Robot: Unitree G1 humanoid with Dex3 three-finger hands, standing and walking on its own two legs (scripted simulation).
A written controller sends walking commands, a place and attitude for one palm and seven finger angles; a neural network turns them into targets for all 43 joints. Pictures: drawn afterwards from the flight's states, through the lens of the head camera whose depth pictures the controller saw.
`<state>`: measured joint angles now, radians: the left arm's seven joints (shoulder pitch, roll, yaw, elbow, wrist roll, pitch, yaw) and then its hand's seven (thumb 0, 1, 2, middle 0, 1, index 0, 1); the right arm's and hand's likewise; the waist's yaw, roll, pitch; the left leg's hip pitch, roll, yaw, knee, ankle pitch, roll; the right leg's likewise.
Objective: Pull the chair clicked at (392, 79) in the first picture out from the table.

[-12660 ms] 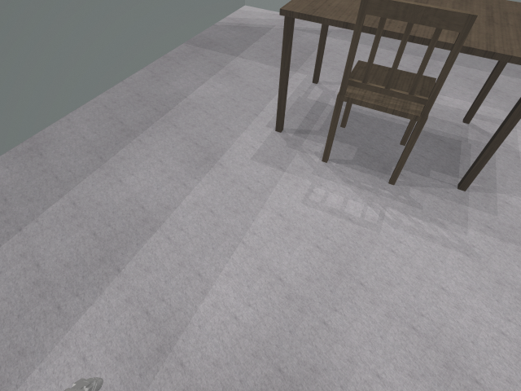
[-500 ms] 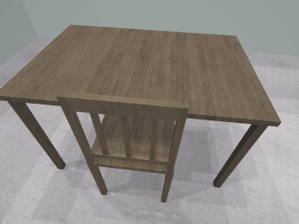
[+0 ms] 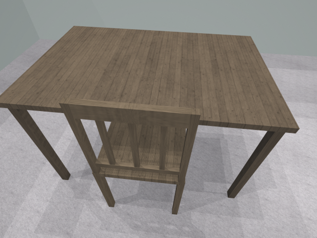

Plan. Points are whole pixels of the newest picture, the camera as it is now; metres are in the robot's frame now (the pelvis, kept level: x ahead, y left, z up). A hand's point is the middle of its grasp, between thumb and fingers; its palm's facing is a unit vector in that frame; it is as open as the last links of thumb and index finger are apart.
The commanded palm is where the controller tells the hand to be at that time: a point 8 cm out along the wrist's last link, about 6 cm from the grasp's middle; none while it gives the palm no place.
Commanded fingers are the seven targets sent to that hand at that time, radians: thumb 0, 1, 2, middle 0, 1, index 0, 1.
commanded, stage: look again from close up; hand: left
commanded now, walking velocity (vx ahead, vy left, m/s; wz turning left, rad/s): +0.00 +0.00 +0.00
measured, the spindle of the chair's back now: (134, 146) +0.45 +0.12 -0.11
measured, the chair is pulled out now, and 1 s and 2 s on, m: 0.00 0.00 0.00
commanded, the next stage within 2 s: raise the hand toward the chair's back in 0.16 s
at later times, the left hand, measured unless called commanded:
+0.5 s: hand (93, 226) +0.16 +0.17 -0.04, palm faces +0.17 -0.98 -0.07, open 7.8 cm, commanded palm +0.10 +0.21 -0.07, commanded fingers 0.00 0.60 0.77 -0.17 -0.25 -0.17 -0.25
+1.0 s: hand (94, 233) +0.15 +0.17 -0.06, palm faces -0.08 -1.00 -0.03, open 12.0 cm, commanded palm +0.12 +0.24 -0.06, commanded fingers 0.00 0.01 0.52 -0.11 -0.16 -0.11 -0.16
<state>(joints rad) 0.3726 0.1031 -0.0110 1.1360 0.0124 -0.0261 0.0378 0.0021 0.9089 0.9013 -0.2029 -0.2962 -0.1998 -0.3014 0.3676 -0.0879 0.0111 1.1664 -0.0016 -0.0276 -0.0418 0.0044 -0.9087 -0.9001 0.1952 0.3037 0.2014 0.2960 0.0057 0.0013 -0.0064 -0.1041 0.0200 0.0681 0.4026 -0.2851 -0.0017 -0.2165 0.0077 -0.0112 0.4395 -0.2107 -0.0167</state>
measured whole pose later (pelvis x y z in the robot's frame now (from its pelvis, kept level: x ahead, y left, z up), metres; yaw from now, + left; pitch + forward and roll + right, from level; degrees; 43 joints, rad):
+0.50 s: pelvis -0.02 +0.01 -0.03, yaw +4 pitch +4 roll +0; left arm 0.43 0.16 -0.03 0.18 -0.17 -0.21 0.04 0.06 0.87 0.86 -0.19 -0.28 -0.18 -0.28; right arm 0.31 -0.30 -0.04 0.76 0.02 -0.33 -0.08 0.03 -0.93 -0.90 0.20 0.30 0.20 0.30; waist -0.04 0.03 -0.08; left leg -0.40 -0.02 0.02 0.72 -0.40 0.02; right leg -0.48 -0.05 -0.06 0.72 -0.32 0.00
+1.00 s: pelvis -0.05 +0.01 -0.11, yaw +4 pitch +16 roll -2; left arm 0.40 0.22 0.05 -0.08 -0.21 -0.39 -0.32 0.01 0.24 0.62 -0.14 -0.19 -0.13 -0.20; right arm 0.17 -0.17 0.05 0.52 0.02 -0.19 -0.02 0.01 -0.90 -0.90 0.20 0.30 0.21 0.30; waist 0.03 0.03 -0.14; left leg -0.96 0.01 -0.03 1.27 -0.59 0.01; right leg -0.99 -0.04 -0.10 1.19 -0.48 -0.01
